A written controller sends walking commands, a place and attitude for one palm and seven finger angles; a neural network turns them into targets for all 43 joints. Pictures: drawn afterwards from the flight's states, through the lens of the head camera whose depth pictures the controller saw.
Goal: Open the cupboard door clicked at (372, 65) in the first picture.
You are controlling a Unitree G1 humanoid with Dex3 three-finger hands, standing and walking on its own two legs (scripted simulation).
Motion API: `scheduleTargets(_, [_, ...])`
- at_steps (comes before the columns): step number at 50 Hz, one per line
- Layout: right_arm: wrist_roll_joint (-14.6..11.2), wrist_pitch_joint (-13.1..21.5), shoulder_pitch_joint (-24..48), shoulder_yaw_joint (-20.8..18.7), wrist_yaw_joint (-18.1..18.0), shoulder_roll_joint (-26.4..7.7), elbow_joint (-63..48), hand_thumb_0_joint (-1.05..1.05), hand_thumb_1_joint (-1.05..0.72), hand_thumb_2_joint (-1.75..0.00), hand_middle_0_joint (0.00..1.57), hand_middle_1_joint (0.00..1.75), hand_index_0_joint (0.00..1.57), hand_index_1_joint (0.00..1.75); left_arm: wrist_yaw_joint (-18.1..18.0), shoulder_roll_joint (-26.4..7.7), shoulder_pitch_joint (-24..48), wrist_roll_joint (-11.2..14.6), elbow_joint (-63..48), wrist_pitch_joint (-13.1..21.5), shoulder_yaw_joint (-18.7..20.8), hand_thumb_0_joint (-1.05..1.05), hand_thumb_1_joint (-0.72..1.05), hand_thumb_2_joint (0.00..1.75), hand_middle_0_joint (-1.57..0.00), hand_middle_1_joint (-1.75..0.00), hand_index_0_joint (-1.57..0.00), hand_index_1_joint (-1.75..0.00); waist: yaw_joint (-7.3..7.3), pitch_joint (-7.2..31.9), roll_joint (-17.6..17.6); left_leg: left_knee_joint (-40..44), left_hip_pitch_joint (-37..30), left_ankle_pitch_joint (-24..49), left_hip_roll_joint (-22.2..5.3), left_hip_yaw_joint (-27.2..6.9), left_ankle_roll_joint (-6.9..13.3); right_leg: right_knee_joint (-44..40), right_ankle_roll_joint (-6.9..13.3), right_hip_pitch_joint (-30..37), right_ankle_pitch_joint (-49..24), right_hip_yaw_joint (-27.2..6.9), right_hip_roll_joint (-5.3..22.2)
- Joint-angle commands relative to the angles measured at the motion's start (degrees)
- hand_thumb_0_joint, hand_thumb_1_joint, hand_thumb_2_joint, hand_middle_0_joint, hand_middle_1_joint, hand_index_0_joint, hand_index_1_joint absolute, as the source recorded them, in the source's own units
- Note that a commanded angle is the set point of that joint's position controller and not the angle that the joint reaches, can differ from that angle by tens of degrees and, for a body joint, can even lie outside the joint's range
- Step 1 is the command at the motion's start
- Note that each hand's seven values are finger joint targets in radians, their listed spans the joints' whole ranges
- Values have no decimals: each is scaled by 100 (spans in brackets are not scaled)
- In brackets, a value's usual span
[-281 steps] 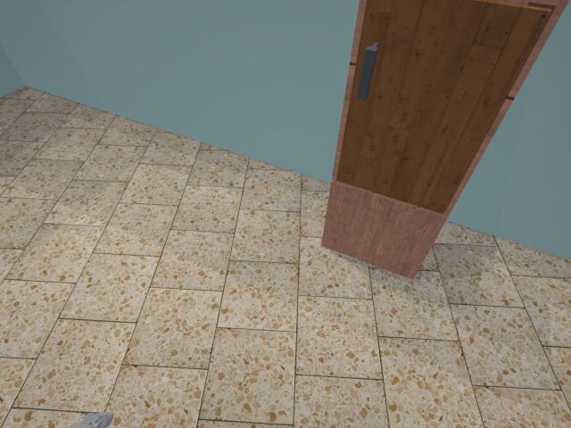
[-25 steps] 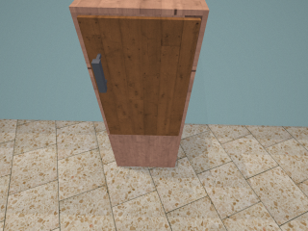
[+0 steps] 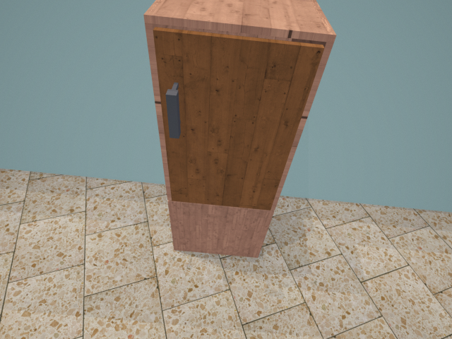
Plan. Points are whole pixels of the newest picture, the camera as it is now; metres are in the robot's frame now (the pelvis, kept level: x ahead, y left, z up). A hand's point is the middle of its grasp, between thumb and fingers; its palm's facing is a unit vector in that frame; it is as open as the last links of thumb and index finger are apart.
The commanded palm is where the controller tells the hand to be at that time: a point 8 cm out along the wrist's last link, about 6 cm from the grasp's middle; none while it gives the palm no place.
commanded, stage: shuffle to correct the standing spot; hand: left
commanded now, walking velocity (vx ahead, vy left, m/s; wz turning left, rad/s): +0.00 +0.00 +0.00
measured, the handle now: (175, 110) +0.61 +0.18 +0.08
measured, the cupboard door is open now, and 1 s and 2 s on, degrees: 0 0 0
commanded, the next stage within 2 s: come to a stop and stand still in 0.52 s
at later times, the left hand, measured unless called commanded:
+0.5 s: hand out of the picture -0.09 +0.14 -0.18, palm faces +0.08 -0.99 -0.14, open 7.4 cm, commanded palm none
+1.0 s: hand out of the picture +0.05 +0.13 -0.17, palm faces +0.02 -0.98 -0.19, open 7.3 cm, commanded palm none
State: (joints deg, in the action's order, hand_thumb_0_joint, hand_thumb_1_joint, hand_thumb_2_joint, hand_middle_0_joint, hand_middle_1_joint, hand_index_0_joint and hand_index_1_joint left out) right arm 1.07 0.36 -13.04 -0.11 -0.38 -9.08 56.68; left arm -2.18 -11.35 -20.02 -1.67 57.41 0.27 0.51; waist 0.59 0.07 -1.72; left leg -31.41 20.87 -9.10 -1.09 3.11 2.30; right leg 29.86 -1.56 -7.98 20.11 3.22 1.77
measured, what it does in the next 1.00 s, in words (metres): steps on the spot: right foot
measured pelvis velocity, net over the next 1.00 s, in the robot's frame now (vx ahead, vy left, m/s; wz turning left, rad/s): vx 0.04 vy -0.04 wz -0.01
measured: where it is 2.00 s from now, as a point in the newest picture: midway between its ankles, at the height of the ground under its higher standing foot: outside the picture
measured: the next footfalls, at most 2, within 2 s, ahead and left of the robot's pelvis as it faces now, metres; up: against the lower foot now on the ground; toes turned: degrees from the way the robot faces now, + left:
right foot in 0.88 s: +0.11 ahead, -0.15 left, +0.00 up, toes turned -4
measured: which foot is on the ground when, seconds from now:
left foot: down 0.00-1.00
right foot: down 0.00-0.66, up 0.68-0.86, down 0.88-1.00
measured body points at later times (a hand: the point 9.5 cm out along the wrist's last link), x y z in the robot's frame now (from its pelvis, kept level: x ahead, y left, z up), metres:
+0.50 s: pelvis +0.01 -0.01 +0.00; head -0.01 +0.01 +0.45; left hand -0.09 +0.20 -0.16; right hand +0.01 -0.24 -0.15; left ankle +0.08 +0.09 -0.73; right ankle -0.04 -0.14 -0.73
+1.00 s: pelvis +0.04 -0.04 +0.00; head +0.04 -0.04 +0.45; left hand +0.05 +0.18 -0.15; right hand +0.03 -0.25 -0.16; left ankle +0.09 +0.08 -0.73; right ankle +0.07 -0.14 -0.73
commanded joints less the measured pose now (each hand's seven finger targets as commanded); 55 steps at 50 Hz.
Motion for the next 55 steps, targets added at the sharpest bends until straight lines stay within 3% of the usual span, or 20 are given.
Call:
scheduleTargets(1, [-16,55,-178,-211,-48,-898,-258,0,-90,-90,20,30,20,30,5,-466,-575,23,-175,40,93,0,90,90,-20,-30,-20,-30,-8,-230,448,1188,-359,-1096,-572,-998,75,-611,364,-672,-173,-295,243])
scheduleTargets(7, [35,-49,-210,-250,-25,-861,-176,0,-90,-90,20,30,20,30,76,-318,-1013,-23,12,-17,96,0,90,90,-20,-30,-20,-30,54,-536,351,1445,63,-2607,-590,-998,80,-601,436,-865,1035,-190,105])
scheduleTargets(13, [20,33,-367,-227,-20,-654,-117,0,-90,-90,20,30,20,30,108,-348,-1140,22,111,58,123,0,90,90,-20,-30,-20,-30,-26,-551,134,823,-99,-2009,-390,-720,65,-876,619,-1138,1176,-672,323])
scheduleTargets(17, [8,76,-606,-266,-42,-745,-14,0,-90,-90,20,30,20,30,121,-205,-1252,8,167,78,110,0,90,90,-20,-30,-20,-30,-55,-577,403,1140,-162,-2369,-676,-1054,207,-427,548,-1227,1007,-329,104])
scheduleTargets(21, [14,57,-556,-334,-59,-792,12,0,-90,-90,20,30,20,30,128,-40,-1646,-18,295,66,133,0,90,90,-20,-30,-20,-30,107,-700,585,1440,396,-2944,-788,-1238,289,-332,575,-894,1087,-159,-26])
scheduleTargets(23, [2,52,-414,-309,-40,-585,-31,0,-90,-90,20,30,20,30,113,-111,-1841,-7,385,90,167,0,90,90,-20,-30,-20,-30,211,-829,90,723,839,-2526,-433,-803,141,-906,749,-685,1463,-813,276])
scheduleTargets(25, [-17,117,-182,-226,18,-198,-155,0,-90,-90,20,30,20,30,54,-332,-1850,14,446,169,225,0,90,90,-20,-30,-20,-30,213,-989,-969,-890,1362,-1310,24,112,-6,-1798,1097,-382,1660,-1985,1149])
scheduleTargets(26, [-7,163,-40,-208,45,-119,-237,0,-90,-90,20,30,20,30,22,-377,-1728,17,431,225,235,0,90,90,-20,-30,-20,-30,165,-1071,-1089,-1363,1534,-1128,-5,206,15,-1914,1212,-303,957,-2187,1464])
scheduleTargets(28, [-28,240,-75,-190,64,-44,-226,0,-90,-90,20,30,20,30,4,-337,-1471,-34,420,280,224,0,90,90,-20,-30,-20,-30,20,-930,-568,-1021,1146,-1301,-129,216,38,-1409,1250,-201,-611,-1564,1424])
scheduleTargets(30, [-31,296,-777,-169,41,-59,84,0,-90,-90,20,30,20,30,28,-262,-1256,0,411,228,180,0,90,90,-20,-30,-20,-30,-249,-612,-267,145,-503,-721,-29,336,54,-512,877,-899,-776,-668,805])
scheduleTargets(31, [-12,328,-1323,-245,-22,-397,294,0,-90,-90,20,30,20,30,66,-71,-1235,30,381,204,148,0,90,90,-20,-30,-20,-30,-409,-446,450,674,-1385,-628,-584,-574,258,467,643,-1563,-575,-267,306])
scheduleTargets(32, [37,320,-1863,-354,-108,-910,411,0,-90,-90,20,30,20,30,98,189,-1250,51,251,201,100,0,90,90,-20,-30,-20,-30,-476,-110,1396,1421,-2102,-597,-1815,-2279,798,1715,352,-2467,431,258,-149])
scheduleTargets(33, [29,274,-1904,-372,-135,-961,411,0,-90,-90,20,30,20,30,87,167,-951,-15,128,189,92,0,90,90,-20,-30,-20,-30,-488,-116,1227,1875,-1728,-854,-2216,-2564,1092,2684,407,-2504,1226,16,-109])
scheduleTargets(34, [9,260,-1597,-328,-155,-876,355,0,-90,-90,20,30,20,30,78,199,-757,-32,80,156,83,0,90,90,-20,-30,-20,-30,-350,-346,1047,1921,-1152,-781,-2239,-2499,1210,3124,421,-2574,1107,-199,122])
scheduleTargets(38, [24,253,-590,-167,-156,-444,173,0,-90,-90,20,30,20,30,74,552,-850,9,285,19,61,0,90,90,-20,-30,-20,-30,55,-374,823,1883,229,-66,-1554,-934,841,1848,217,-1153,354,-125,288])
scheduleTargets(42, [-10,138,-440,-204,-160,-484,193,0,-90,-90,20,30,20,30,44,442,-1023,24,425,2,56,0,90,90,-20,-30,-20,-30,204,-206,519,1388,465,-1149,-1123,-514,419,-28,116,-63,-781,109,94])
scheduleTargets(45, [-36,24,-585,-132,-76,-120,243,0,-90,-90,20,30,20,30,20,-35,-547,23,258,38,57,0,90,90,-20,-30,-20,-30,19,-590,-29,897,209,-1603,-382,-128,-77,-1120,371,-856,320,-766,649])
scheduleTargets(47, [1,-31,-780,-96,-61,-35,352,0,-90,-90,20,30,20,30,21,-193,-208,70,211,115,76,0,90,90,-20,-30,-20,-30,-155,-558,-1054,260,-422,-807,-231,158,-168,-1695,528,-1431,741,-1096,860])
scheduleTargets(51, [6,36,-1045,-30,-72,-32,601,0,-90,-90,20,30,20,30,27,-132,-20,97,144,131,60,0,90,90,-20,-30,-20,-30,-188,-547,-76,747,-729,-303,-431,-52,-165,-1364,472,-1259,-19,-620,562])
scheduleTargets(55, [-19,103,-921,-16,-106,-89,636,0,-90,-90,20,30,20,30,33,-103,-255,114,276,138,55,0,90,90,-20,-30,-20,-30,-18,-406,245,1022,-521,-134,-530,-139,-174,-1155,410,-562,-810,-457,458])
